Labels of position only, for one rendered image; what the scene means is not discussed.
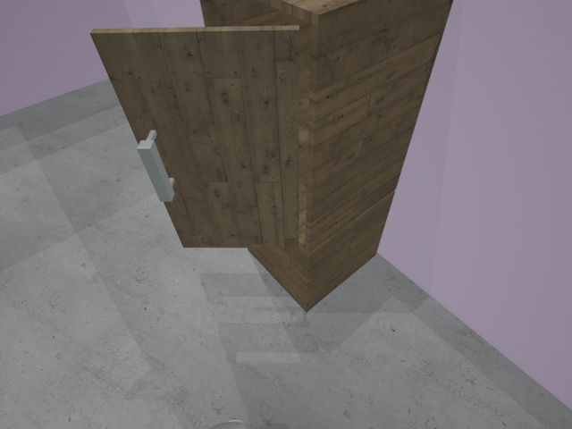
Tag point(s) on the cupboard door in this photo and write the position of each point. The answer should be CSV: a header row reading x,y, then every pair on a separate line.
x,y
224,102

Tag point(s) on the handle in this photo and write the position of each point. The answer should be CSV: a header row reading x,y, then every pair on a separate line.
x,y
155,168

